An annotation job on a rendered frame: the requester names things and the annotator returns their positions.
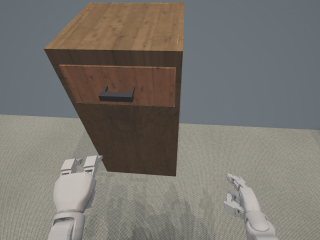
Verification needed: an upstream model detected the robot right hand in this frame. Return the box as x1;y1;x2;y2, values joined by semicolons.
224;173;262;220

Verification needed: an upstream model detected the right robot forearm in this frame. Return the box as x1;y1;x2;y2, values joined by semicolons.
244;210;279;240

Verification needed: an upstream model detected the handle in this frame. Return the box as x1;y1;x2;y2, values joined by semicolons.
98;85;135;103

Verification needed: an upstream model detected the robot left hand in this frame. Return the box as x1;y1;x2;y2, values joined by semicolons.
53;155;103;214

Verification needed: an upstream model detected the drawer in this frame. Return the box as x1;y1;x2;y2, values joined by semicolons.
59;64;176;106

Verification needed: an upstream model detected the cabinet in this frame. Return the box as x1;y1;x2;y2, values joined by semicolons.
44;2;185;177

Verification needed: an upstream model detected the left robot forearm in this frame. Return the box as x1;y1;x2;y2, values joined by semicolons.
47;211;86;240

